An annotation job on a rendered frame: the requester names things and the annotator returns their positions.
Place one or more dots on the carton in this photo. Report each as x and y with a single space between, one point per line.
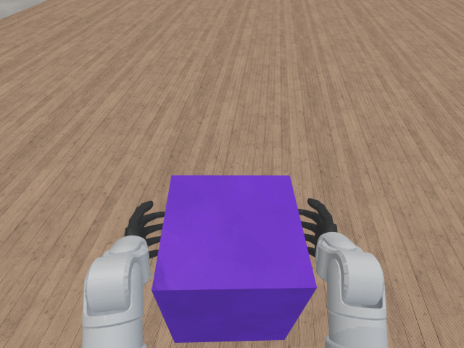
233 263

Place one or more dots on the robot left hand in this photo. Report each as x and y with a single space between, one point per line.
137 222

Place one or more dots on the robot right forearm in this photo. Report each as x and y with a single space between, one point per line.
355 293

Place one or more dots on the robot left forearm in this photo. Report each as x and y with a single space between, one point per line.
113 296

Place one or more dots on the robot right hand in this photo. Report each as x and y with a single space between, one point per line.
324 222

